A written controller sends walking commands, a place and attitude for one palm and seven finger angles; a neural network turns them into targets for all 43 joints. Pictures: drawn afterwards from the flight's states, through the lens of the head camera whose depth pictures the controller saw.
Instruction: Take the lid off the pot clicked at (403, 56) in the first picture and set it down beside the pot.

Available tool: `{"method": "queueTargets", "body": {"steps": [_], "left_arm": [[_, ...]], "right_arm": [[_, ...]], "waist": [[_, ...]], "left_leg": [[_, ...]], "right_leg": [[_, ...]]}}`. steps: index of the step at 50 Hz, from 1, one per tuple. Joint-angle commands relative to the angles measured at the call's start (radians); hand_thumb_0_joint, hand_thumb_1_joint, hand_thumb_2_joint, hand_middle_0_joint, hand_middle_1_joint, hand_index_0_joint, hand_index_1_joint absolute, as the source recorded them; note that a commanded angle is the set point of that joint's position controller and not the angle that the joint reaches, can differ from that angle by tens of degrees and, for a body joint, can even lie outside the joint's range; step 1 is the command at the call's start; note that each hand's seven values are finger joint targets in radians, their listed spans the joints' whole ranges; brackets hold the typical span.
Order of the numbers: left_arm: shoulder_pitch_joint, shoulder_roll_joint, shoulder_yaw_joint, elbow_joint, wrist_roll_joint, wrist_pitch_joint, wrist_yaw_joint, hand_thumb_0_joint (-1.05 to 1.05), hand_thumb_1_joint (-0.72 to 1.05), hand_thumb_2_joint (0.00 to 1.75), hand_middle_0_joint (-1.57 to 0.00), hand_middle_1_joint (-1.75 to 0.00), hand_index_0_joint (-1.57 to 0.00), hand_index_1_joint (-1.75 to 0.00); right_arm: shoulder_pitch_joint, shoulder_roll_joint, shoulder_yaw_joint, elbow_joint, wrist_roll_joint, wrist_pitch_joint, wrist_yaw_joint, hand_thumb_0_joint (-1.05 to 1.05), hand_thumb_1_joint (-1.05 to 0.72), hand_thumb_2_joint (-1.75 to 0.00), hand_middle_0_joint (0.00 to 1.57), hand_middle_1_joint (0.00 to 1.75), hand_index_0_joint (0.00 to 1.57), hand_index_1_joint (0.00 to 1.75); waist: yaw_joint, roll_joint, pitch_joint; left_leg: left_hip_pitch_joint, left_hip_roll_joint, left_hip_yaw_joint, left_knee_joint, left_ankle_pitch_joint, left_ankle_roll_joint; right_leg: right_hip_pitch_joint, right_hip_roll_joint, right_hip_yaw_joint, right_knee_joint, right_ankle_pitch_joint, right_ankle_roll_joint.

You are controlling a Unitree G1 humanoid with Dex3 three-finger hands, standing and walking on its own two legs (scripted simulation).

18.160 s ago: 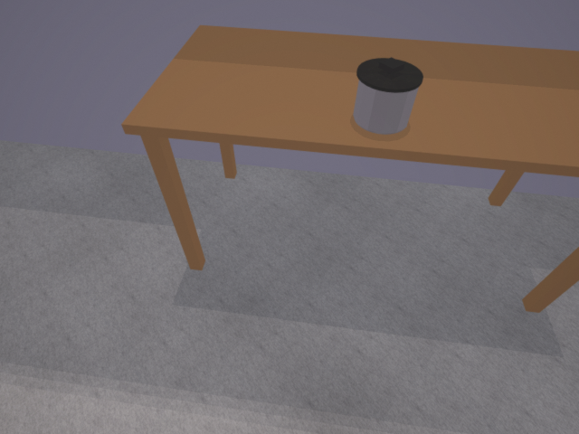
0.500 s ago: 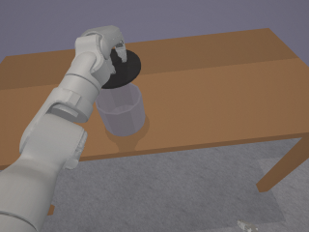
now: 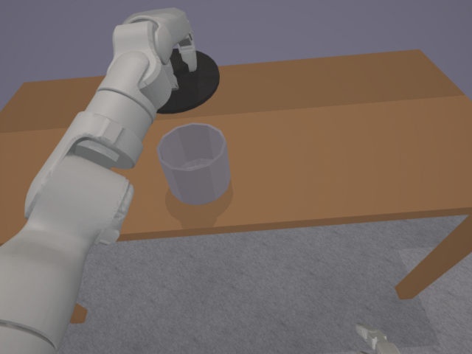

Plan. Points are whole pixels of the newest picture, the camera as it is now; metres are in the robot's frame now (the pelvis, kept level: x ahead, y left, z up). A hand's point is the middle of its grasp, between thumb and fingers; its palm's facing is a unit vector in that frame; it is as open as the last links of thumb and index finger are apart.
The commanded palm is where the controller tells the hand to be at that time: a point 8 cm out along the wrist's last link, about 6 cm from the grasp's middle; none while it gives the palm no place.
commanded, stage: lift the lid straight up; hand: left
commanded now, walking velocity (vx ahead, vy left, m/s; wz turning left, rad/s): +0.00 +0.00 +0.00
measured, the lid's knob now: (170, 68) +0.51 +0.10 +0.24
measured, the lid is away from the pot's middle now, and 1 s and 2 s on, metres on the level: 0.01 0.10 0.21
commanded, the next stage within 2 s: move the lid sideways beside the pot in 0.20 s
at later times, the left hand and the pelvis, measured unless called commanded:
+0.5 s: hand (157, 65) +0.48 +0.11 +0.26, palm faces -0.18 -0.06 -0.98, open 7.5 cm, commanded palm +0.47 +0.12 +0.32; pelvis +0.00 +0.00 +0.00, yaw -1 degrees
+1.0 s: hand (111, 74) +0.48 +0.18 +0.25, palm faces -0.22 -0.07 -0.97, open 7.4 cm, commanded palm +0.46 +0.19 +0.32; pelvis +0.00 +0.00 +0.00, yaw +0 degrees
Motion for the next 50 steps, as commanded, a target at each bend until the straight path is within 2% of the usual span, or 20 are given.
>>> {"method": "queueTargets", "body": {"steps": [1, 2, 4, 5, 7, 10, 12, 14, 18, 20, 22, 29, 32, 34, 37, 40, 43, 46, 48, 50], "left_arm": [[-0.668, 0.238, 0.095, -0.171, 0.054, 0.003, 0.055, 0.00, 0.56, 1.04, -0.84, -1.03, -0.91, -1.04], [-0.622, 0.189, 0.076, -0.140, 0.040, 0.002, 0.050, 0.00, 0.56, 1.04, -0.84, -1.03, -0.91, -1.04], [-0.619, 0.228, 0.095, -0.109, 0.054, 0.014, 0.048, 0.00, 0.56, 1.04, -0.84, -1.03, -0.91, -1.04], [-0.636, 0.213, 0.080, -0.103, 0.056, 0.016, 0.047, 0.00, 0.56, 1.04, -0.84, -1.03, -0.91, -1.04], [-0.676, 0.187, 0.063, -0.161, 0.042, -0.001, 0.046, 0.00, 0.56, 1.04, -0.84, -1.03, -0.91, -1.04], [-0.723, 0.276, 0.118, -0.214, 0.063, -0.011, 0.048, 0.00, 0.56, 1.04, -0.84, -1.03, -0.91, -1.04], [-0.695, 0.250, 0.110, -0.225, 0.053, -0.021, 0.043, 0.00, 0.56, 1.04, -0.84, -1.03, -0.91, -1.04], [-0.665, 0.230, 0.089, -0.142, 0.062, -0.002, 0.043, 0.00, 0.56, 1.04, -0.84, -1.03, -0.91, -1.04], [-0.645, 0.376, 0.190, -0.201, 0.096, -0.028, 0.050, 0.00, 0.56, 1.04, -0.84, -1.03, -0.91, -1.04], [-0.618, 0.298, 0.122, -0.164, 0.105, -0.016, 0.041, 0.00, 0.56, 1.04, -0.84, -1.03, -0.91, -1.04], [-0.576, 0.264, 0.109, -0.175, 0.084, -0.019, 0.028, 0.00, 0.56, 1.04, -0.84, -1.03, -0.91, -1.04], [-0.644, 0.382, 0.166, -0.225, 0.086, -0.045, 0.009, 0.00, 0.56, 1.04, -0.84, -1.03, -0.91, -1.04], [-0.616, 0.322, 0.117, -0.242, 0.074, -0.059, -0.002, 0.00, 0.56, 1.04, -0.84, -1.03, -0.91, -1.04], [-0.610, 0.399, 0.164, -0.204, 0.088, -0.056, -0.003, 0.00, 0.56, 1.04, -0.84, -1.03, -0.91, -1.04], [-0.601, 0.378, 0.147, -0.276, 0.077, -0.078, -0.011, 0.00, 0.56, 1.04, -0.84, -1.03, -0.91, -1.04], [-0.562, 0.400, 0.158, -0.196, 0.090, -0.062, -0.025, 0.00, 0.56, 1.04, -0.84, -1.03, -0.91, -1.04], [-0.588, 0.421, 0.166, -0.315, 0.083, -0.085, -0.030, 0.00, 0.56, 1.04, -0.84, -1.03, -0.91, -1.04], [-0.540, 0.447, 0.179, -0.211, 0.090, -0.074, -0.043, 0.00, 0.56, 1.04, -0.84, -1.03, -0.91, -1.04], [-0.588, 0.481, 0.194, -0.320, 0.087, -0.096, -0.042, 0.00, 0.56, 1.04, -0.84, -1.03, -0.91, -1.04], [-0.578, 0.436, 0.162, -0.332, 0.088, -0.100, -0.046, 0.00, 0.56, 1.04, -0.84, -1.03, -0.91, -1.04]], "right_arm": [[-0.045, -0.117, -0.040, -0.116, 0.001, -0.044, -0.005, 0.00, -0.90, -0.90, 0.20, 0.30, 0.20, 0.30], [-0.032, -0.117, -0.043, -0.115, 0.000, -0.041, -0.004, 0.00, -0.90, -0.90, 0.20, 0.30, 0.20, 0.30], [-0.038, -0.127, -0.041, -0.109, 0.002, -0.033, -0.008, 0.00, -0.90, -0.90, 0.20, 0.30, 0.20, 0.30], [-0.038, -0.126, -0.037, -0.109, 0.003, -0.032, -0.010, 0.00, -0.90, -0.90, 0.20, 0.30, 0.20, 0.30], [-0.037, -0.120, -0.041, -0.120, 0.001, -0.044, -0.012, 0.00, -0.90, -0.90, 0.20, 0.30, 0.20, 0.30], [-0.023, -0.119, -0.044, -0.124, -0.006, -0.058, -0.013, 0.00, -0.90, -0.90, 0.20, 0.30, 0.20, 0.30], [-0.016, -0.114, -0.049, -0.132, -0.006, -0.064, -0.009, 0.00, -0.90, -0.90, 0.20, 0.30, 0.20, 0.30], [-0.016, -0.121, -0.046, -0.115, 0.001, -0.051, -0.008, 0.00, -0.90, -0.90, 0.20, 0.30, 0.20, 0.30], [-0.024, -0.130, -0.045, -0.135, -0.007, -0.054, -0.012, 0.00, -0.90, -0.90, 0.20, 0.30, 0.20, 0.30], [-0.027, -0.123, -0.046, -0.132, 0.001, -0.042, -0.010, 0.00, -0.90, -0.90, 0.20, 0.30, 0.20, 0.30], [-0.030, -0.124, -0.050, -0.144, 0.002, -0.039, -0.005, 0.00, -0.90, -0.90, 0.20, 0.30, 0.20, 0.30], [-0.018, -0.134, -0.051, -0.137, 0.004, -0.039, -0.022, 0.00, -0.90, -0.90, 0.20, 0.30, 0.20, 0.30], [-0.016, -0.130, -0.052, -0.145, 0.006, -0.037, -0.021, 0.00, -0.90, -0.90, 0.20, 0.30, 0.20, 0.30], [-0.017, -0.140, -0.049, -0.138, 0.007, -0.027, -0.023, 0.00, -0.90, -0.90, 0.20, 0.30, 0.20, 0.30], [-0.018, -0.135, -0.054, -0.155, 0.005, -0.033, -0.018, 0.00, -0.90, -0.90, 0.20, 0.30, 0.20, 0.30], [-0.013, -0.141, -0.054, -0.141, 0.010, -0.012, -0.017, 0.00, -0.90, -0.90, 0.20, 0.30, 0.20, 0.30], [-0.026, -0.140, -0.057, -0.163, 0.008, -0.012, -0.012, 0.00, -0.90, -0.90, 0.20, 0.30, 0.20, 0.30], [-0.009, -0.150, -0.056, -0.143, 0.014, 0.007, -0.015, 0.00, -0.90, -0.90, 0.20, 0.30, 0.20, 0.30], [-0.022, -0.150, -0.059, -0.164, 0.013, 0.005, -0.014, 0.00, -0.90, -0.90, 0.20, 0.30, 0.20, 0.30], [-0.018, -0.141, -0.063, -0.164, 0.014, 0.002, -0.013, 0.00, -0.90, -0.90, 0.20, 0.30, 0.20, 0.30]], "waist": [[-0.021, -0.125, -0.425], [-0.026, -0.153, -0.405], [-0.027, -0.183, -0.371], [-0.031, -0.160, -0.354], [-0.034, -0.141, -0.406], [-0.019, -0.103, -0.487], [-0.015, -0.111, -0.500], [-0.028, -0.151, -0.407], [0.005, -0.135, -0.471], [-0.008, -0.141, -0.414], [-0.005, -0.140, -0.417], [-0.019, -0.132, -0.412], [-0.023, -0.121, -0.417], [-0.022, -0.130, -0.408], [-0.017, -0.087, -0.456], [-0.023, -0.108, -0.387], [-0.016, -0.063, -0.458], [-0.023, -0.098, -0.376], [-0.018, -0.049, -0.449], [-0.026, -0.039, -0.450]], "left_leg": [[0.326, -0.017, -0.053, 0.007, 0.277, 0.035], [0.307, -0.014, -0.051, 0.005, 0.278, 0.037], [0.279, -0.014, -0.039, -0.005, 0.217, 0.039], [0.272, -0.016, -0.041, -0.011, 0.202, 0.037], [0.313, -0.012, -0.050, -0.003, 0.228, 0.039], [0.356, -0.015, -0.055, 0.006, 0.279, 0.038], [0.356, -0.014, -0.054, 0.011, 0.322, 0.041], [0.314, -0.014, -0.046, -0.001, 0.264, 0.040], [0.310, -0.014, -0.041, 0.001, 0.295, 0.042], [0.299, -0.011, -0.033, -0.001, 0.291, 0.041], [0.301, -0.009, -0.039, 0.000, 0.308, 0.041], [0.327, -0.013, -0.038, 0.003, 0.261, 0.049], [0.334, -0.013, -0.039, 0.008, 0.294, 0.049], [0.315, -0.016, -0.035, 0.007, 0.269, 0.048], [0.355, -0.015, -0.044, 0.024, 0.344, 0.048], [0.314, -0.016, -0.035, 0.016, 0.294, 0.046], [0.364, -0.013, -0.045, 0.029, 0.356, 0.047], [0.313, -0.013, -0.040, 0.019, 0.299, 0.045], [0.358, -0.012, -0.043, 0.028, 0.349, 0.046], [0.399, -0.007, -0.055, 0.040, 0.390, 0.046]], "right_leg": [[0.007, 0.055, -0.023, -0.027, 0.381, -0.057], [0.001, 0.052, -0.024, -0.037, 0.379, -0.057], [-0.001, 0.053, -0.022, -0.045, 0.348, -0.050], [-0.017, 0.054, -0.025, -0.045, 0.332, -0.052], [-0.015, 0.051, -0.022, -0.046, 0.336, -0.055], [0.032, 0.054, -0.015, -0.031, 0.388, -0.056], [0.046, 0.051, -0.015, -0.034, 0.418, -0.057], [0.007, 0.059, -0.021, -0.041, 0.379, -0.053], [0.083, 0.050, -0.006, -0.033, 0.425, -0.055], [0.043, 0.053, -0.015, -0.034, 0.409, -0.054], [0.040, 0.051, -0.019, -0.039, 0.401, -0.057], [0.037, 0.056, -0.012, -0.051, 0.380, -0.051], [0.029, 0.053, -0.014, -0.054, 0.400, -0.053], [0.044, 0.055, -0.010, -0.051, 0.399, -0.050], [0.050, 0.051, -0.011, -0.045, 0.436, -0.055], [0.029, 0.056, -0.017, -0.052, 0.409, -0.053], [0.049, 0.057, -0.013, -0.044, 0.435, -0.054], [0.022, 0.061, -0.025, -0.054, 0.397, -0.054], [0.047, 0.058, -0.015, -0.047, 0.429, -0.056], [0.010, 0.065, -0.023, -0.050, 0.404, -0.056]]}}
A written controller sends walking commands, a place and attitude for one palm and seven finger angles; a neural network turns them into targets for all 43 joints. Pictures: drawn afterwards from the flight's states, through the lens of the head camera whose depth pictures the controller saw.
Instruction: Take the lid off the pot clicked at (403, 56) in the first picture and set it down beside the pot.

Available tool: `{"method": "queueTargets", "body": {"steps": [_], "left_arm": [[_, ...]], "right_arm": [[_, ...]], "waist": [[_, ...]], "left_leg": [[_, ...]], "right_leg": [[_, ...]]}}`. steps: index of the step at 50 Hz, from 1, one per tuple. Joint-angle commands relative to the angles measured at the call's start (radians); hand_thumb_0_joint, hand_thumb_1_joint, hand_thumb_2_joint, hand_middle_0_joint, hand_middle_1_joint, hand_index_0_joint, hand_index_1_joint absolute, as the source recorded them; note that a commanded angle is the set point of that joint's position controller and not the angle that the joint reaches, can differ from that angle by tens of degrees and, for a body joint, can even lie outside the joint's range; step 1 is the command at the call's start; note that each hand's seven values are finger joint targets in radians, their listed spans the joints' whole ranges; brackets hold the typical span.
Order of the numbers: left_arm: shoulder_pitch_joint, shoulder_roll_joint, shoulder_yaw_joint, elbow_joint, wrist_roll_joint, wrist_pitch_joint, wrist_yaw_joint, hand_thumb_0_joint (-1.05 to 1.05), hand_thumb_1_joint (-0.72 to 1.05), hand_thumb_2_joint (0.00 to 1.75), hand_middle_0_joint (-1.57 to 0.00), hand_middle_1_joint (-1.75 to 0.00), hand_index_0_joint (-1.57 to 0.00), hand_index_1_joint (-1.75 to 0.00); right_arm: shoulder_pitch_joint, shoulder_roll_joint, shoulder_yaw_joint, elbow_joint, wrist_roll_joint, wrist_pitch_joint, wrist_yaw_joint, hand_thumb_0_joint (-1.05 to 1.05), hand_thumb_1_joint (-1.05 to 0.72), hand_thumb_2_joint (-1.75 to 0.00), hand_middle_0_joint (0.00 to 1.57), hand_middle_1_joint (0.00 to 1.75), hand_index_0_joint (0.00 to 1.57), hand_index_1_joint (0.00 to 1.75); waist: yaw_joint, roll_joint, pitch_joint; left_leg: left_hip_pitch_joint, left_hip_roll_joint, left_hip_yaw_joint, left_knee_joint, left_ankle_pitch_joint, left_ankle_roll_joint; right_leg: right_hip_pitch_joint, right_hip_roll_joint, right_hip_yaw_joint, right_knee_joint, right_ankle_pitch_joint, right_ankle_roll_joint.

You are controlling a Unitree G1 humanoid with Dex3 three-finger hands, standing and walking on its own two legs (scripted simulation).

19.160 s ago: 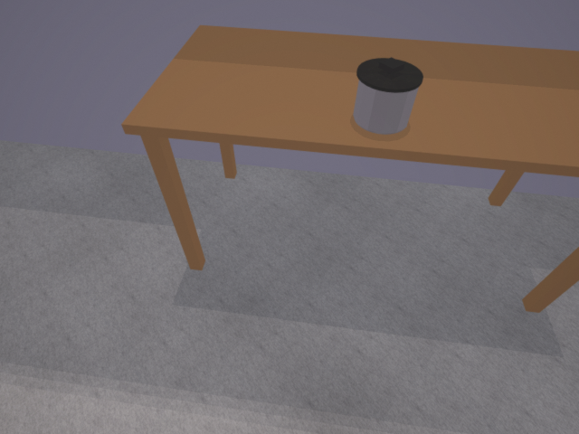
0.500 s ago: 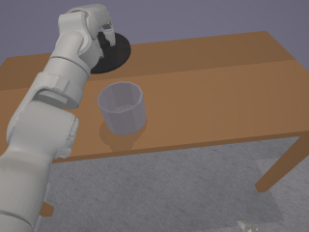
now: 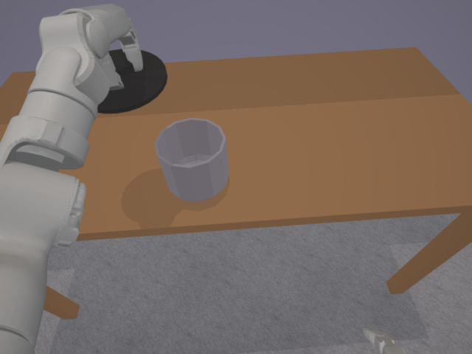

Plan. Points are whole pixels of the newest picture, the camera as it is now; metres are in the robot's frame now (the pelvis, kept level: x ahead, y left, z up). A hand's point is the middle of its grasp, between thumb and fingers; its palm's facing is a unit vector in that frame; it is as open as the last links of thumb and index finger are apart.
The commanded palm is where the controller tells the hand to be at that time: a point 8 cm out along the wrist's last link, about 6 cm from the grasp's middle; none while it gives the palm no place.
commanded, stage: move the lid sideways beside the pot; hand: left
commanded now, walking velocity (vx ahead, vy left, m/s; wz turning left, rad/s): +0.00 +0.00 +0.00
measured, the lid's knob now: (115, 67) +0.51 +0.19 +0.23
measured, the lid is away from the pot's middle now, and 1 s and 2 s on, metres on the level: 0.10 0.21 0.24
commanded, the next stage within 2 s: lower the lid onto the table in 1.36 s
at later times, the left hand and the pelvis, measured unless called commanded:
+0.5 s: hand (79, 69) +0.48 +0.23 +0.25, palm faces -0.24 -0.06 -0.97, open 7.0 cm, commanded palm +0.47 +0.23 +0.32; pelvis +0.00 +0.01 +0.00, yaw +0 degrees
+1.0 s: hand (41, 75) +0.47 +0.29 +0.25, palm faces -0.25 -0.08 -0.96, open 6.9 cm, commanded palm +0.47 +0.29 +0.32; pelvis +0.00 +0.01 +0.00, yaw +0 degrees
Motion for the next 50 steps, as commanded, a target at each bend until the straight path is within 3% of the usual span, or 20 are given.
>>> {"method": "queueTargets", "body": {"steps": [1, 4, 6, 8, 10, 13, 15, 18, 20, 22, 23, 25, 27, 28, 32, 35, 38, 42, 43, 50], "left_arm": [[-0.650, 0.268, 0.104, -0.275, 0.039, -0.014, 0.055, 0.00, 0.56, 1.04, -0.84, -1.03, -0.91, -1.04], [-0.641, 0.245, 0.088, -0.283, 0.025, -0.017, 0.046, 0.00, 0.56, 1.04, -0.84, -1.03, -0.91, -1.04], [-0.604, 0.303, 0.132, -0.240, 0.032, -0.016, 0.046, 0.00, 0.56, 1.04, -0.84, -1.03, -0.91, -1.04], [-0.609, 0.251, 0.081, -0.212, 0.036, -0.015, 0.042, 0.00, 0.56, 1.04, -0.84, -1.03, -0.91, -1.04], [-0.636, 0.266, 0.083, -0.194, 0.037, -0.016, 0.042, 0.00, 0.56, 1.04, -0.84, -1.03, -0.91, -1.04], [-0.666, 0.360, 0.143, -0.208, 0.047, -0.045, 0.050, 0.00, 0.56, 1.04, -0.84, -1.03, -0.91, -1.04], [-0.678, 0.287, 0.083, -0.197, 0.047, -0.052, 0.046, 0.00, 0.56, 1.04, -0.84, -1.03, -0.91, -1.04], [-0.649, 0.348, 0.126, -0.154, 0.047, -0.063, 0.044, 0.00, 0.56, 1.04, -0.84, -1.03, -0.91, -1.04], [-0.680, 0.318, 0.098, -0.188, 0.045, -0.074, 0.042, 0.00, 0.56, 1.04, -0.84, -1.03, -0.91, -1.04], [-0.638, 0.345, 0.124, -0.195, 0.045, -0.084, 0.045, 0.00, 0.56, 1.04, -0.84, -1.03, -0.91, -1.04], [-0.622, 0.380, 0.149, -0.155, 0.056, -0.082, 0.046, 0.00, 0.56, 1.04, -0.84, -1.03, -0.91, -1.04], [-0.604, 0.350, 0.119, -0.092, 0.049, -0.074, 0.035, 0.00, 0.56, 1.04, -0.84, -1.03, -0.91, -1.04], [-0.649, 0.353, 0.109, -0.176, 0.042, -0.088, 0.035, 0.00, 0.56, 1.04, -0.84, -1.03, -0.91, -1.04], [-0.661, 0.413, 0.156, -0.208, 0.059, -0.095, 0.041, 0.00, 0.56, 1.04, -0.84, -1.03, -0.91, -1.04], [-0.592, 0.466, 0.185, -0.136, 0.056, -0.113, 0.031, 0.00, 0.56, 1.04, -0.84, -1.03, -0.91, -1.04], [-0.617, 0.435, 0.155, -0.169, 0.063, -0.117, 0.026, 0.00, 0.56, 1.04, -0.84, -1.03, -0.91, -1.04], [-0.588, 0.513, 0.211, -0.184, 0.065, -0.132, 0.028, 0.00, 0.56, 1.04, -0.84, -1.03, -0.91, -1.04], [-0.561, 0.457, 0.162, -0.186, 0.045, -0.141, 0.017, 0.00, 0.56, 1.04, -0.84, -1.03, -0.91, -1.04], [-0.593, 0.509, 0.200, -0.228, 0.056, -0.144, 0.020, 0.00, 0.56, 1.04, -0.84, -1.03, -0.91, -1.04], [-0.519, 0.550, 0.208, -0.103, 0.054, -0.169, 0.010, 0.00, 0.56, 1.04, -0.84, -1.03, -0.91, -1.04]], "right_arm": [[-0.034, -0.127, -0.052, -0.126, 0.003, -0.033, -0.002, 0.00, -0.90, -0.90, 0.20, 0.30, 0.20, 0.30], [-0.030, -0.129, -0.055, -0.126, 0.004, -0.031, 0.001, 0.00, -0.90, -0.90, 0.20, 0.30, 0.20, 0.30], [-0.024, -0.134, -0.052, -0.122, 0.004, -0.026, 0.001, 0.00, -0.90, -0.90, 0.20, 0.30, 0.20, 0.30], [-0.024, -0.134, -0.053, -0.115, 0.008, -0.017, 0.002, 0.00, -0.90, -0.90, 0.20, 0.30, 0.20, 0.30], [-0.019, -0.137, -0.051, -0.109, 0.010, -0.015, -0.003, 0.00, -0.90, -0.90, 0.20, 0.30, 0.20, 0.30], [-0.005, -0.144, -0.051, -0.113, 0.004, -0.018, -0.011, 0.00, -0.90, -0.90, 0.20, 0.30, 0.20, 0.30], [-0.005, -0.134, -0.052, -0.110, 0.008, -0.022, -0.013, 0.00, -0.90, -0.90, 0.20, 0.30, 0.20, 0.30], [0.014, -0.148, -0.054, -0.101, 0.007, -0.018, -0.015, 0.00, -0.90, -0.90, 0.20, 0.30, 0.20, 0.30], [0.012, -0.142, -0.056, -0.105, 0.009, -0.023, -0.015, 0.00, -0.90, -0.90, 0.20, 0.30, 0.20, 0.30], [0.027, -0.147, -0.062, -0.109, 0.002, -0.027, -0.014, 0.00, -0.90, -0.90, 0.20, 0.30, 0.20, 0.30], [0.032, -0.150, -0.059, -0.101, 0.004, -0.018, -0.014, 0.00, -0.90, -0.90, 0.20, 0.30, 0.20, 0.30], [0.037, -0.152, -0.056, -0.088, 0.013, -0.011, -0.016, 0.00, -0.90, -0.90, 0.20, 0.30, 0.20, 0.30], [0.030, -0.160, -0.061, -0.099, 0.010, -0.013, -0.015, 0.00, -0.90, -0.90, 0.20, 0.30, 0.20, 0.30], [0.037, -0.154, -0.063, -0.105, 0.004, -0.017, -0.015, 0.00, -0.90, -0.90, 0.20, 0.30, 0.20, 0.30], [0.047, -0.165, -0.061, -0.103, 0.012, -0.009, -0.022, 0.00, -0.90, -0.90, 0.20, 0.30, 0.20, 0.30], [0.046, -0.158, -0.062, -0.103, 0.014, -0.002, -0.020, 0.00, -0.90, -0.90, 0.20, 0.30, 0.20, 0.30], [0.053, -0.167, -0.063, -0.106, 0.013, 0.004, -0.019, 0.00, -0.90, -0.90, 0.20, 0.30, 0.20, 0.30], [0.055, -0.168, -0.067, -0.110, 0.019, 0.009, -0.020, 0.00, -0.90, -0.90, 0.20, 0.30, 0.20, 0.30], [0.054, -0.166, -0.065, -0.107, 0.017, 0.013, -0.018, 0.00, -0.90, -0.90, 0.20, 0.30, 0.20, 0.30], [0.055, -0.171, -0.052, -0.097, 0.027, 0.028, -0.027, 0.00, -0.90, -0.90, 0.20, 0.30, 0.20, 0.30]], "waist": [[-0.013, -0.019, -0.470], [-0.017, -0.012, -0.455], [-0.008, -0.027, -0.446], [-0.022, -0.026, -0.411], [-0.025, -0.034, -0.397], [-0.018, -0.031, -0.457], [-0.027, -0.003, -0.437], [-0.025, -0.026, -0.419], [-0.026, 0.008, -0.437], [-0.024, 0.009, -0.457], [-0.023, -0.003, -0.443], [-0.030, -0.032, -0.364], [-0.029, 0.010, -0.419], [-0.022, 0.020, -0.471], [-0.019, -0.016, -0.430], [-0.025, 0.024, -0.424], [-0.018, 0.027, -0.451], [-0.027, 0.048, -0.439], [-0.022, 0.044, -0.464], [-0.025, 0.001, -0.377]], "left_leg": [[0.394, -0.015, -0.057, 0.024, 0.387, 0.038], [0.398, -0.015, -0.060, 0.023, 0.374, 0.037], [0.373, -0.017, -0.064, 0.019, 0.362, 0.035], [0.362, -0.015, -0.057, 0.017, 0.336, 0.034], [0.346, -0.018, -0.057, 0.003, 0.270, 0.033], [0.347, -0.018, -0.058, 0.006, 0.278, 0.035], [0.372, -0.013, -0.065, 0.006, 0.283, 0.032], [0.336, -0.012, -0.058, -0.002, 0.238, 0.034], [0.363, -0.012, -0.063, 0.004, 0.267, 0.033], [0.381, -0.009, -0.066, 0.020, 0.332, 0.035], [0.355, -0.011, -0.064, 0.014, 0.302, 0.034], [0.311, -0.010, -0.055, -0.001, 0.239, 0.035], [0.345, -0.008, -0.057, 0.008, 0.292, 0.033], [0.371, -0.010, -0.061, 0.018, 0.307, 0.037], [0.316, -0.010, -0.045, 0.014, 0.302, 0.042], [0.354, -0.004, -0.055, 0.020, 0.336, 0.040], [0.351, -0.003, -0.051, 0.029, 0.355, 0.040], [0.372, 0.001, -0.049, 0.042, 0.410, 0.045], [0.383, 0.002, -0.055, 0.041, 0.415, 0.043], [0.294, -0.005, -0.035, 0.027, 0.310, 0.047]], "right_leg": [[-0.005, 0.057, -0.026, -0.019, 0.379, -0.060], [-0.024, 0.059, -0.032, -0.024, 0.360, -0.061], [-0.014, 0.061, -0.035, -0.022, 0.349, -0.064], [-0.040, 0.062, -0.036, -0.029, 0.330, -0.063], [-0.045, 0.064, -0.040, -0.035, 0.292, -0.062], [-0.001, 0.062, -0.033, -0.030, 0.315, -0.064], [-0.047, 0.064, -0.041, -0.034, 0.281, -0.063], [-0.030, 0.065, -0.039, -0.043, 0.272, -0.063], [-0.040, 0.065, -0.042, -0.038, 0.276, -0.065], [-0.036, 0.063, -0.036, -0.040, 0.304, -0.067], [-0.029, 0.068, -0.038, -0.040, 0.295, -0.064], [-0.050, 0.068, -0.048, -0.049, 0.268, -0.062], [-0.035, 0.062, -0.042, -0.044, 0.300, -0.066], [-0.016, 0.068, -0.035, -0.041, 0.305, -0.064], [0.013, 0.062, -0.034, -0.047, 0.339, -0.063], [-0.025, 0.070, -0.044, -0.044, 0.320, -0.062], [-0.002, 0.070, -0.037, -0.042, 0.335, -0.061], [-0.028, 0.066, -0.041, -0.048, 0.354, -0.061], [-0.015, 0.073, -0.039, -0.044, 0.354, -0.058], [-0.005, 0.072, -0.047, -0.052, 0.329, -0.055]]}}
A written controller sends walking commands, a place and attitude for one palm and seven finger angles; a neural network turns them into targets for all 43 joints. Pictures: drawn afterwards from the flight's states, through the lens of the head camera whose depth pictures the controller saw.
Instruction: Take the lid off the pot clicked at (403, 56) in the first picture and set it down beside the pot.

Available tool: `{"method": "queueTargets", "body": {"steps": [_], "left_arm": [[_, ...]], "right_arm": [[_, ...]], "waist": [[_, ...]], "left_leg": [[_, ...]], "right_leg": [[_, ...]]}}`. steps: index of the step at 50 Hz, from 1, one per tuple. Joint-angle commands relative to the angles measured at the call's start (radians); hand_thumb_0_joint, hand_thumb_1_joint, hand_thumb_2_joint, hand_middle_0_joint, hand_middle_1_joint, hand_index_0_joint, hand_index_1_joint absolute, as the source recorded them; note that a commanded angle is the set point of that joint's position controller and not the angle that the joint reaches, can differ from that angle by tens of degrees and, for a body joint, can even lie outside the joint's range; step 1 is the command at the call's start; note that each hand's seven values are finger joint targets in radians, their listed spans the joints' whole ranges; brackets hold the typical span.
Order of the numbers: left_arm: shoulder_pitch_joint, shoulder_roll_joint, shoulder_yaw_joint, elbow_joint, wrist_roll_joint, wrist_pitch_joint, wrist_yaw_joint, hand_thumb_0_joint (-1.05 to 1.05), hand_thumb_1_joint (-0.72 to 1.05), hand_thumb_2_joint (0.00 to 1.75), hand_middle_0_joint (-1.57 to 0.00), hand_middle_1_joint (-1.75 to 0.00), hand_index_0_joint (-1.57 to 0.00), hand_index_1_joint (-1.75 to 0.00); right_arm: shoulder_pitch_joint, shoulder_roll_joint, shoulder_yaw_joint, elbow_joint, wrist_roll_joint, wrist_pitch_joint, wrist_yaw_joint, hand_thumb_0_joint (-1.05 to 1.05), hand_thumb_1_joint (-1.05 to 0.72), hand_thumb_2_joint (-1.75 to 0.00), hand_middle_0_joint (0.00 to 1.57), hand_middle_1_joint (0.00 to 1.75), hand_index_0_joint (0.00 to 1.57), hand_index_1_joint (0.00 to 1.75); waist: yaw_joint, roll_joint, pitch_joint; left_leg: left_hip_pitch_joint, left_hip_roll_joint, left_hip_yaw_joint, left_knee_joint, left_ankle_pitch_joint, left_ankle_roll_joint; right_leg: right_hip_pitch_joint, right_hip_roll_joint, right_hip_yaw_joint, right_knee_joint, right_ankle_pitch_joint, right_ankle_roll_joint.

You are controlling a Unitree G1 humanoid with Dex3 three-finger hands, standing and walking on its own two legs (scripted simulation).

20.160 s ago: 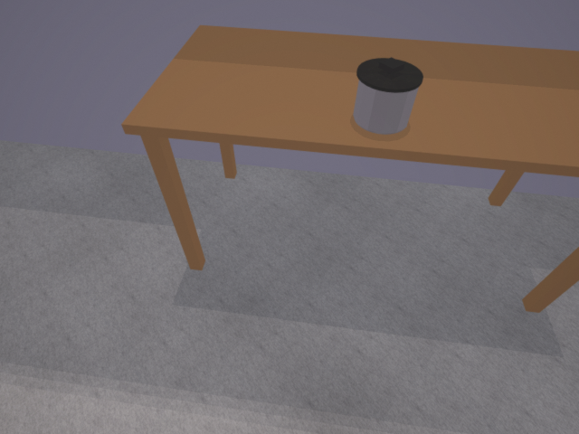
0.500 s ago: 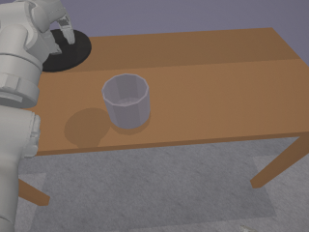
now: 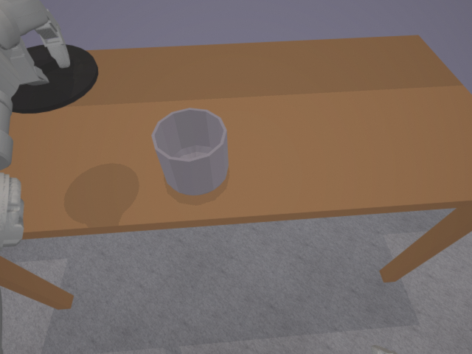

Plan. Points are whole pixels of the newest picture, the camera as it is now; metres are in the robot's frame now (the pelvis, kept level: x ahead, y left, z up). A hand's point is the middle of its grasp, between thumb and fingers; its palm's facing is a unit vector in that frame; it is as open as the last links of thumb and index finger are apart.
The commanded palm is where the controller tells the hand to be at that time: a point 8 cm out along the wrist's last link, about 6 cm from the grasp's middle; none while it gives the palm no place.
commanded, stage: move the lid sideways beside the pot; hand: left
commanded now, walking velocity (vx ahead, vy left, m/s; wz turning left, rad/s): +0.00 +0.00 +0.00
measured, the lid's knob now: (36, 63) +0.50 +0.29 +0.23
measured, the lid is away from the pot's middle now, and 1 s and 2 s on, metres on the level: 0.21 0.24 0.24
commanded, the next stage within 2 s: lower the lid onto the table in 0.36 s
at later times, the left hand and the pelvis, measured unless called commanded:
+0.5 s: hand out of the picture +0.45 +0.32 +0.25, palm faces -0.27 -0.06 -0.96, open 6.9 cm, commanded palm +0.46 +0.31 +0.32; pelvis +0.00 +0.00 +0.00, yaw +1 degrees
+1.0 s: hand (17, 85) +0.46 +0.31 +0.22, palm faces -0.32 -0.10 -0.94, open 6.8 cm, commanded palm +0.46 +0.31 +0.28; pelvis +0.00 +0.01 +0.00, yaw +0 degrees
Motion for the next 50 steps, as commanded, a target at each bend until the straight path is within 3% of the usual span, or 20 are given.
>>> {"method": "queueTargets", "body": {"steps": [1, 3, 5, 10, 12, 13, 17, 20, 22, 23, 24, 27, 33, 35, 37, 40, 41, 45, 47, 50], "left_arm": [[-0.552, 0.312, 0.090, -0.156, 0.021, -0.008, 0.047, 0.00, 0.56, 1.04, -0.84, -1.03, -0.91, -1.04], [-0.623, 0.360, 0.117, -0.290, 0.025, -0.028, 0.054, 0.00, 0.56, 1.04, -0.84, -1.03, -0.91, -1.04], [-0.591, 0.366, 0.134, -0.266, 0.029, -0.038, 0.054, 0.00, 0.56, 1.04, -0.84, -1.03, -0.91, -1.04], [-0.515, 0.362, 0.122, -0.171, 0.015, -0.050, 0.041, 0.00, 0.56, 1.04, -0.84, -1.03, -0.91, -1.04], [-0.535, 0.344, 0.098, -0.215, 0.002, -0.059, 0.041, 0.00, 0.56, 1.04, -0.84, -1.03, -0.91, -1.04], [-0.581, 0.391, 0.131, -0.281, 0.018, -0.065, 0.047, 0.00, 0.56, 1.04, -0.84, -1.03, -0.91, -1.04], [-0.528, 0.352, 0.116, -0.265, -0.007, -0.077, 0.040, 0.00, 0.56, 1.04, -0.84, -1.03, -0.91, -1.04], [-0.518, 0.356, 0.115, -0.213, -0.006, -0.073, 0.033, 0.00, 0.56, 1.04, -0.84, -1.03, -0.91, -1.04], [-0.575, 0.338, 0.093, -0.293, -0.017, -0.078, 0.035, 0.00, 0.56, 1.04, -0.84, -1.03, -0.91, -1.04], [-0.619, 0.367, 0.115, -0.358, -0.003, -0.080, 0.042, 0.00, 0.56, 1.04, -0.84, -1.03, -0.91, -1.04], [-0.575, 0.317, 0.095, -0.218, 0.004, -0.048, 0.041, 0.00, 0.56, 1.04, -0.84, -1.03, -0.91, -1.04], [-0.492, 0.327, 0.100, -0.106, -0.010, -0.035, 0.034, 0.00, 0.56, 1.04, -0.84, -1.03, -0.91, -1.04], [-0.627, 0.357, 0.110, -0.243, 0.019, -0.046, 0.054, 0.00, 0.56, 1.04, -0.84, -1.03, -0.91, -1.04], [-0.553, 0.339, 0.111, -0.152, 0.017, -0.045, 0.052, 0.00, 0.56, 1.04, -0.84, -1.03, -0.91, -1.04], [-0.521, 0.367, 0.140, -0.156, 0.010, -0.055, 0.055, 0.00, 0.56, 1.04, -0.84, -1.03, -0.91, -1.04], [-0.518, 0.330, 0.110, -0.127, 0.017, -0.048, 0.054, 0.00, 0.56, 1.04, -0.84, -1.03, -0.91, -1.04], [-0.538, 0.350, 0.123, -0.180, 0.016, -0.048, 0.057, 0.00, 0.56, 1.04, -0.84, -1.03, -0.91, -1.04], [-0.490, 0.376, 0.151, -0.146, 0.018, -0.060, 0.063, 0.00, 0.56, 1.04, -0.84, -1.03, -0.91, -1.04], [-0.515, 0.331, 0.112, -0.199, 0.002, -0.067, 0.061, 0.00, 0.56, 1.04, -0.84, -1.03, -0.91, -1.04], [-0.490, 0.362, 0.148, -0.196, 0.010, -0.068, 0.064, 0.00, 0.56, 1.04, -0.84, -1.03, -0.91, -1.04]], "right_arm": [[0.012, -0.157, -0.051, -0.096, 0.007, -0.019, -0.012, 0.00, -0.90, -0.90, 0.20, 0.30, 0.20, 0.30], [0.008, -0.158, -0.056, -0.107, 0.001, -0.017, -0.011, 0.00, -0.90, -0.90, 0.20, 0.30, 0.20, 0.30], [0.018, -0.154, -0.057, -0.106, -0.001, -0.019, -0.016, 0.00, -0.90, -0.90, 0.20, 0.30, 0.20, 0.30], [0.018, -0.160, -0.052, -0.095, 0.011, 0.001, -0.012, 0.00, -0.90, -0.90, 0.20, 0.30, 0.20, 0.30], [0.014, -0.166, -0.056, -0.099, 0.013, 0.002, -0.011, 0.00, -0.90, -0.90, 0.20, 0.30, 0.20, 0.30], [0.018, -0.163, -0.056, -0.098, 0.006, 0.003, -0.012, 0.00, -0.90, -0.90, 0.20, 0.30, 0.20, 0.30], [0.025, -0.165, -0.059, -0.099, 0.006, 0.000, -0.014, 0.00, -0.90, -0.90, 0.20, 0.30, 0.20, 0.30], [0.025, -0.164, -0.055, -0.082, 0.012, 0.008, -0.013, 0.00, -0.90, -0.90, 0.20, 0.30, 0.20, 0.30], [0.013, -0.169, -0.060, -0.092, 0.011, 0.007, -0.012, 0.00, -0.90, -0.90, 0.20, 0.30, 0.20, 0.30], [0.016, -0.163, -0.061, -0.091, 0.005, 0.004, -0.012, 0.00, -0.90, -0.90, 0.20, 0.30, 0.20, 0.30], [0.026, -0.156, -0.060, -0.080, 0.005, -0.006, -0.011, 0.00, -0.90, -0.90, 0.20, 0.30, 0.20, 0.30], [0.049, -0.172, -0.053, -0.073, 0.013, -0.014, -0.008, 0.00, -0.90, -0.90, 0.20, 0.30, 0.20, 0.30], [0.043, -0.167, -0.060, -0.083, 0.001, -0.026, -0.010, 0.00, -0.90, -0.90, 0.20, 0.30, 0.20, 0.30], [0.056, -0.164, -0.058, -0.078, 0.004, -0.029, -0.012, 0.00, -0.90, -0.90, 0.20, 0.30, 0.20, 0.30], [0.057, -0.172, -0.061, -0.091, 0.002, -0.031, -0.009, 0.00, -0.90, -0.90, 0.20, 0.30, 0.20, 0.30], [0.050, -0.165, -0.061, -0.091, 0.006, -0.025, -0.006, 0.00, -0.90, -0.90, 0.20, 0.30, 0.20, 0.30], [0.050, -0.167, -0.063, -0.095, 0.005, -0.024, -0.005, 0.00, -0.90, -0.90, 0.20, 0.30, 0.20, 0.30], [0.058, -0.167, -0.064, -0.100, 0.003, -0.024, -0.008, 0.00, -0.90, -0.90, 0.20, 0.30, 0.20, 0.30], [0.057, -0.170, -0.068, -0.102, 0.003, -0.022, -0.007, 0.00, -0.90, -0.90, 0.20, 0.30, 0.20, 0.30], [0.064, -0.167, -0.068, -0.097, 0.001, -0.024, -0.007, 0.00, -0.90, -0.90, 0.20, 0.30, 0.20, 0.30]], "waist": [[-0.010, 0.008, -0.404], [-0.005, 0.072, -0.502], [-0.006, 0.068, -0.503], [-0.009, 0.052, -0.396], [-0.012, 0.082, -0.424], [-0.006, 0.103, -0.472], [-0.011, 0.087, -0.460], [-0.013, 0.053, -0.409], [-0.014, 0.108, -0.446], [-0.010, 0.148, -0.493], [-0.020, 0.149, -0.442], [-0.014, 0.036, -0.382], [-0.014, 0.114, -0.483], [-0.015, 0.077, -0.430], [-0.003, 0.068, -0.439], [-0.013, 0.058, -0.399], [-0.007, 0.071, -0.434], [-0.008, 0.048, -0.435], [-0.013, 0.085, -0.447], [-0.012, 0.088, -0.443]], "left_leg": [[0.341, -0.011, -0.026, -0.004, 0.320, 0.041], [0.413, -0.007, -0.035, 0.011, 0.418, 0.041], [0.432, -0.005, -0.037, 0.022, 0.451, 0.045], [0.369, -0.001, -0.030, 0.009, 0.384, 0.039], [0.390, 0.000, -0.032, 0.012, 0.398, 0.040], [0.422, 0.001, -0.037, 0.012, 0.412, 0.040], [0.429, 0.001, -0.043, 0.021, 0.439, 0.043], [0.388, -0.001, -0.036, 0.006, 0.357, 0.042], [0.424, 0.000, -0.042, 0.011, 0.388, 0.040], [0.472, 0.003, -0.053, 0.015, 0.432, 0.038], [0.450, -0.005, -0.055, 0.020, 0.406, 0.040], [0.354, -0.007, -0.042, 0.000, 0.317, 0.038], [0.428, -0.002, -0.057, 0.008, 0.360, 0.036], [0.401, -0.002, -0.058, 0.004, 0.340, 0.034], [0.378, -0.002, -0.052, 0.005, 0.351, 0.033], [0.367, -0.003, -0.049, 0.004, 0.328, 0.034], [0.381, -0.002, -0.049, 0.000, 0.324, 0.033], [0.367, -0.005, -0.045, 0.012, 0.325, 0.039], [0.394, 0.002, -0.051, 0.015, 0.384, 0.035], [0.400, -0.002, -0.051, 0.020, 0.364, 0.038]], "right_leg": [[0.008, 0.060, -0.041, -0.017, 0.307, -0.061], [0.028, 0.059, -0.031, -0.012, 0.345, -0.061], [0.017, 0.062, -0.037, -0.012, 0.345, -0.060], [-0.016, 0.064, -0.049, -0.022, 0.302, -0.060], [-0.018, 0.056, -0.044, -0.027, 0.300, -0.063], [-0.005, 0.064, -0.042, -0.023, 0.298, -0.061], [-0.025, 0.061, -0.049, -0.029, 0.303, -0.064], [-0.030, 0.067, -0.054, -0.032, 0.274, -0.058], [-0.037, 0.059, -0.051, -0.032, 0.272, -0.066], [-0.039, 0.068, -0.049, -0.026, 0.269, -0.065], [-0.066, 0.073, -0.055, -0.026, 0.252, -0.068], [-0.032, 0.065, -0.057, -0.031, 0.258, -0.065], [-0.025, 0.072, -0.050, -0.020, 0.255, -0.066], [-0.046, 0.075, -0.058, -0.021, 0.237, -0.065], [-0.023, 0.063, -0.051, -0.017, 0.258, -0.070], [-0.047, 0.073, -0.056, -0.015, 0.243, -0.066], [-0.032, 0.071, -0.051, -0.016, 0.245, -0.066], [-0.026, 0.074, -0.049, -0.011, 0.254, -0.066], [-0.040, 0.066, -0.050, -0.012, 0.272, -0.068], [-0.045, 0.076, -0.052, -0.013, 0.255, -0.065]]}}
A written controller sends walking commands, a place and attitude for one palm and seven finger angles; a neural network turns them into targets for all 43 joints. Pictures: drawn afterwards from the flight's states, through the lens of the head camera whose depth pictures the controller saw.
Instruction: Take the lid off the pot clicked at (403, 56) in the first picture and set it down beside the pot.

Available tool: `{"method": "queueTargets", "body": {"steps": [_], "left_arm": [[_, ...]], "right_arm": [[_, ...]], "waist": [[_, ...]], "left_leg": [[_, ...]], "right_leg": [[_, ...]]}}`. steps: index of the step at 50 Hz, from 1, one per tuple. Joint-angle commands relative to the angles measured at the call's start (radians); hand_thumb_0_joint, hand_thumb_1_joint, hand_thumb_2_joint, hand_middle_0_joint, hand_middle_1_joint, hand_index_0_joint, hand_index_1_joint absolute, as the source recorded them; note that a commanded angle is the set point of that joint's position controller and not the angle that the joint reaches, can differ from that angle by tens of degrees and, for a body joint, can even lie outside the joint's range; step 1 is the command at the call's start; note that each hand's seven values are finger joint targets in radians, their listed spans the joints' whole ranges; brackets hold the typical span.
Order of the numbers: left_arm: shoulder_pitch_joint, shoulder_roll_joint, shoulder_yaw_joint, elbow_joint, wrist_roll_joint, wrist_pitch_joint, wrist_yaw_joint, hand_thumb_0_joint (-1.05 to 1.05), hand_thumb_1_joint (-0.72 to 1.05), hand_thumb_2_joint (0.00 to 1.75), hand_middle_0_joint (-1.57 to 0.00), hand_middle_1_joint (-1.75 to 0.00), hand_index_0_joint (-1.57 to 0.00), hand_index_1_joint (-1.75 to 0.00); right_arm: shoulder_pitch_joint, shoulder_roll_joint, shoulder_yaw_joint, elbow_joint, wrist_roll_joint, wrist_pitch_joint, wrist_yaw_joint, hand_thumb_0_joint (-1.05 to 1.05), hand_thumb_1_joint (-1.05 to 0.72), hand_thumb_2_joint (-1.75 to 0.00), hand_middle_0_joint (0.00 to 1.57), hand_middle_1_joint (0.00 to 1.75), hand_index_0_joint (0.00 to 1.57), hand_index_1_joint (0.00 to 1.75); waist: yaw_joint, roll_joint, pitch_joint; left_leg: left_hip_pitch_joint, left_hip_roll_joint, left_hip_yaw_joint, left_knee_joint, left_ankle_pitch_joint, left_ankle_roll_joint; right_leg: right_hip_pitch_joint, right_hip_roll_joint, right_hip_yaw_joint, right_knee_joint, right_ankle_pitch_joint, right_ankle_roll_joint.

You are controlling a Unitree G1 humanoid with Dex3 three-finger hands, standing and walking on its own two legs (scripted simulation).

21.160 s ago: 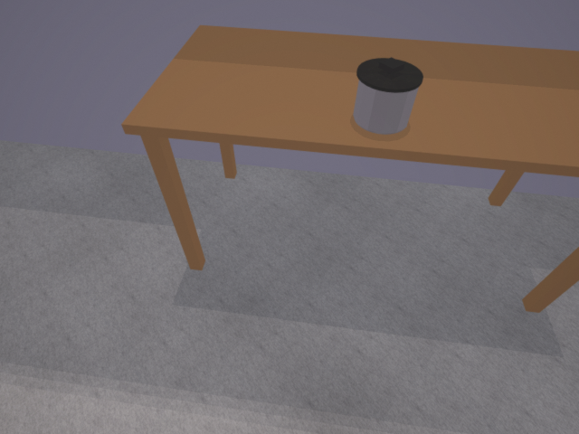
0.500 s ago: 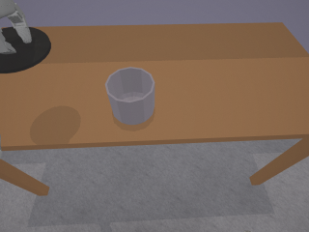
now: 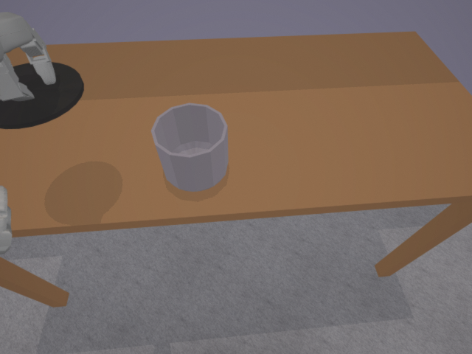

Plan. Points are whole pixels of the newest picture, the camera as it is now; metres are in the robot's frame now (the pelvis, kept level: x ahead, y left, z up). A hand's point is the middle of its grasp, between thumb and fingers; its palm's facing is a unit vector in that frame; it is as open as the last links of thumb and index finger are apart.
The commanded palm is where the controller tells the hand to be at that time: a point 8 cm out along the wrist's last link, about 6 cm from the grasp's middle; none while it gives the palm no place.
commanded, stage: lower the lid onto the table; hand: left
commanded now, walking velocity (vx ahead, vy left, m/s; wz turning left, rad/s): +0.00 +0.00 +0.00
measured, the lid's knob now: (22, 80) +0.49 +0.32 +0.20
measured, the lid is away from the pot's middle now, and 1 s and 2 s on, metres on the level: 0.24 0.24 0.24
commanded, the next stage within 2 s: none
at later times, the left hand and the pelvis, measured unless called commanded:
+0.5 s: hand (26, 102) +0.46 +0.31 +0.18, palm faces -0.38 -0.11 -0.92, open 6.8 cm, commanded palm +0.47 +0.31 +0.25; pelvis +0.00 +0.00 +0.00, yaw +0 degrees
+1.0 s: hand (39, 116) +0.46 +0.31 +0.15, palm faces -0.40 -0.10 -0.91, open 6.8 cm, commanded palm +0.48 +0.30 +0.21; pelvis +0.00 +0.00 +0.00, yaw +0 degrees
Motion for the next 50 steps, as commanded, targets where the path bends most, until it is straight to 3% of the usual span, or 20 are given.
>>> {"method": "queueTargets", "body": {"steps": [1, 3, 4, 8, 10, 12, 14, 16, 21, 23, 25, 27, 29, 33, 38, 40, 42, 45, 48, 50], "left_arm": [[-0.516, 0.298, 0.100, -0.197, 0.005, -0.005, 0.056, 0.00, 0.56, 1.04, -0.84, -1.03, -0.91, -1.04], [-0.490, 0.333, 0.128, -0.186, 0.005, -0.015, 0.059, 0.00, 0.56, 1.04, -0.84, -1.03, -0.91, -1.04], [-0.530, 0.304, 0.096, -0.206, 0.003, -0.015, 0.055, 0.00, 0.56, 1.04, -0.84, -1.03, -0.91, -1.04], [-0.537, 0.306, 0.104, -0.260, 0.001, -0.027, 0.065, 0.00, 0.56, 1.04, -0.84, -1.03, -0.91, -1.04], [-0.495, 0.325, 0.115, -0.180, -0.007, -0.034, 0.061, 0.00, 0.56, 1.04, -0.84, -1.03, -0.91, -1.04], [-0.526, 0.274, 0.073, -0.234, -0.015, -0.042, 0.062, 0.00, 0.56, 1.04, -0.84, -1.03, -0.91, -1.04], [-0.522, 0.293, 0.092, -0.226, -0.003, -0.044, 0.068, 0.00, 0.56, 1.04, -0.84, -1.03, -0.91, -1.04], [-0.460, 0.323, 0.118, -0.146, -0.010, -0.051, 0.066, 0.00, 0.56, 1.04, -0.84, -1.03, -0.91, -1.04], [-0.510, 0.291, 0.089, -0.223, -0.015, -0.066, 0.069, 0.00, 0.56, 1.04, -0.84, -1.03, -0.91, -1.04], [-0.490, 0.339, 0.133, -0.240, -0.017, -0.081, 0.074, 0.00, 0.56, 1.04, -0.84, -1.03, -0.91, -1.04], [-0.469, 0.264, 0.085, -0.199, -0.022, -0.079, 0.072, 0.00, 0.56, 1.04, -0.84, -1.03, -0.91, -1.04], [-0.423, 0.331, 0.134, -0.171, -0.027, -0.088, 0.077, 0.00, 0.56, 1.04, -0.84, -1.03, -0.91, -1.04], [-0.492, 0.281, 0.089, -0.225, -0.018, -0.086, 0.082, 0.00, 0.56, 1.04, -0.84, -1.03, -0.91, -1.04], [-0.448, 0.348, 0.152, -0.215, -0.019, -0.101, 0.094, 0.00, 0.56, 1.04, -0.84, -1.03, -0.91, -1.04], [-0.406, 0.331, 0.154, -0.200, -0.019, -0.107, 0.105, 0.00, 0.56, 1.04, -0.84, -1.03, -0.91, -1.04], [-0.418, 0.272, 0.101, -0.169, -0.024, -0.096, 0.101, 0.00, 0.56, 1.04, -0.84, -1.03, -0.91, -1.04], [-0.442, 0.312, 0.127, -0.230, -0.024, -0.107, 0.112, 0.00, 0.56, 1.04, -0.84, -1.03, -0.91, -1.04], [-0.441, 0.284, 0.111, -0.200, -0.022, -0.109, 0.114, 0.00, 0.56, 1.04, -0.84, -1.03, -0.91, -1.04], [-0.406, 0.326, 0.155, -0.191, -0.020, -0.123, 0.127, 0.00, 0.56, 1.04, -0.84, -1.03, -0.91, -1.04], [-0.409, 0.279, 0.120, -0.181, -0.025, -0.118, 0.127, 0.00, 0.56, 1.04, -0.84, -1.03, -0.91, -1.04]], "right_arm": [[0.021, -0.167, -0.060, -0.096, 0.001, -0.030, -0.010, 0.00, -0.90, -0.90, 0.20, 0.30, 0.20, 0.30], [0.023, -0.173, -0.061, -0.095, -0.001, -0.024, -0.009, 0.00, -0.90, -0.90, 0.20, 0.30, 0.20, 0.30], [0.016, -0.172, -0.060, -0.093, 0.001, -0.023, -0.012, 0.00, -0.90, -0.90, 0.20, 0.30, 0.20, 0.30], [0.027, -0.171, -0.067, -0.091, -0.006, -0.029, -0.014, 0.00, -0.90, -0.90, 0.20, 0.30, 0.20, 0.30], [0.028, -0.175, -0.057, -0.083, 0.001, -0.024, -0.015, 0.00, -0.90, -0.90, 0.20, 0.30, 0.20, 0.30], [0.016, -0.174, -0.065, -0.092, -0.002, -0.029, -0.015, 0.00, -0.90, -0.90, 0.20, 0.30, 0.20, 0.30], [0.024, -0.171, -0.063, -0.086, -0.003, -0.028, -0.015, 0.00, -0.90, -0.90, 0.20, 0.30, 0.20, 0.30], [0.029, -0.176, -0.057, -0.080, 0.001, -0.026, -0.018, 0.00, -0.90, -0.90, 0.20, 0.30, 0.20, 0.30], [0.026, -0.174, -0.065, -0.080, -0.002, -0.023, -0.018, 0.00, -0.90, -0.90, 0.20, 0.30, 0.20, 0.30], [0.027, -0.178, -0.064, -0.083, -0.006, -0.021, -0.018, 0.00, -0.90, -0.90, 0.20, 0.30, 0.20, 0.30], [0.029, -0.171, -0.067, -0.079, -0.005, -0.022, -0.019, 0.00, -0.90, -0.90, 0.20, 0.30, 0.20, 0.30], [0.035, -0.182, -0.061, -0.078, -0.002, -0.020, -0.018, 0.00, -0.90, -0.90, 0.20, 0.30, 0.20, 0.30], [0.026, -0.174, -0.066, -0.081, -0.004, -0.016, -0.016, 0.00, -0.90, -0.90, 0.20, 0.30, 0.20, 0.30], [0.038, -0.178, -0.065, -0.079, -0.009, -0.013, -0.016, 0.00, -0.90, -0.90, 0.20, 0.30, 0.20, 0.30], [0.042, -0.175, -0.067, -0.083, -0.010, -0.010, -0.012, 0.00, -0.90, -0.90, 0.20, 0.30, 0.20, 0.30], [0.040, -0.173, -0.066, -0.079, -0.003, -0.006, -0.013, 0.00, -0.90, -0.90, 0.20, 0.30, 0.20, 0.30], [0.038, -0.179, -0.069, -0.087, -0.007, -0.012, -0.016, 0.00, -0.90, -0.90, 0.20, 0.30, 0.20, 0.30], [0.051, -0.175, -0.068, -0.074, -0.008, -0.009, -0.019, 0.00, -0.90, -0.90, 0.20, 0.30, 0.20, 0.30], [0.059, -0.176, -0.067, -0.074, -0.011, -0.010, -0.020, 0.00, -0.90, -0.90, 0.20, 0.30, 0.20, 0.30], [0.055, -0.174, -0.070, -0.074, -0.009, -0.010, -0.019, 0.00, -0.90, -0.90, 0.20, 0.30, 0.20, 0.30]], "waist": [[-0.005, 0.078, -0.425], [-0.001, 0.057, -0.423], [-0.006, 0.055, -0.418], [-0.009, 0.102, -0.471], [-0.006, 0.055, -0.417], [-0.010, 0.102, -0.440], [-0.012, 0.113, -0.449], [-0.010, 0.055, -0.404], [-0.014, 0.093, -0.453], [-0.009, 0.099, -0.478], [-0.017, 0.102, -0.442], [-0.005, 0.065, -0.427], [-0.015, 0.108, -0.456], [-0.007, 0.088, -0.472], [-0.007, 0.090, -0.459], [-0.018, 0.083, -0.414], [-0.010, 0.118, -0.470], [-0.020, 0.102, -0.456], [-0.012, 0.098, -0.466], [-0.017, 0.100, -0.445]], "left_leg": [[0.404, -0.005, -0.051, -0.008, 0.341, 0.028], [0.377, -0.005, -0.042, -0.004, 0.340, 0.030], [0.379, -0.004, -0.040, -0.013, 0.310, 0.030], [0.438, -0.001, -0.052, 0.009, 0.376, 0.034], [0.367, -0.005, -0.042, -0.009, 0.295, 0.030], [0.403, -0.003, -0.042, 0.003, 0.347, 0.032], [0.417, -0.004, -0.048, 0.009, 0.353, 0.032], [0.356, -0.007, -0.036, 0.003, 0.297, 0.033], [0.405, -0.002, -0.042, 0.011, 0.339, 0.033], [0.408, -0.001, -0.045, 0.021, 0.375, 0.035], [0.412, -0.001, -0.048, 0.022, 0.379, 0.034], [0.373, 0.001, -0.041, 0.018, 0.370, 0.034], [0.405, 0.000, -0.047, 0.021, 0.382, 0.032], [0.393, 0.001, -0.047, 0.027, 0.392, 0.034], [0.398, 0.004, -0.054, 0.032, 0.415, 0.033], [0.382, 0.005, -0.052, 0.018, 0.340, 0.030], [0.411, 0.008, -0.051, 0.027, 0.377, 0.030], [0.408, 0.008, -0.053, 0.025, 0.339, 0.030], [0.406, 0.011, -0.061, 0.033, 0.392, 0.030], [0.405, 0.010, -0.056, 0.029, 0.376, 0.030]], "right_leg": [[-0.037, 0.075, -0.057, -0.017, 0.238, -0.069], [-0.014, 0.073, -0.054, -0.011, 0.263, -0.069], [-0.018, 0.071, -0.055, -0.016, 0.255, -0.066], [-0.036, 0.076, -0.051, -0.013, 0.261, -0.068], [-0.016, 0.074, -0.055, -0.012, 0.252, -0.065], [-0.037, 0.066, -0.051, -0.013, 0.269, -0.071], [-0.041, 0.074, -0.051, -0.011, 0.259, -0.068], [-0.025, 0.073, -0.051, -0.009, 0.262, -0.066], [-0.037, 0.072, -0.050, -0.008, 0.270, -0.063], [-0.025, 0.073, -0.045, 0.000, 0.292, -0.064], [-0.063, 0.075, -0.055, -0.003, 0.272, -0.064], [-0.037, 0.069, -0.050, 0.000, 0.293, -0.067], [-0.054, 0.074, -0.052, 0.004, 0.281, -0.065], [-0.036, 0.075, -0.048, 0.008, 0.297, -0.065], [-0.059, 0.077, -0.054, 0.010, 0.284, -0.066], [-0.094, 0.077, -0.058, 0.000, 0.233, -0.066], [-0.081, 0.070, -0.051, 0.007, 0.251, -0.072], [-0.101, 0.077, -0.054, 0.005, 0.224, -0.066], [-0.093, 0.078, -0.056, 0.016, 0.248, -0.070], [-0.112, 0.078, -0.056, 0.011, 0.237, -0.068]]}}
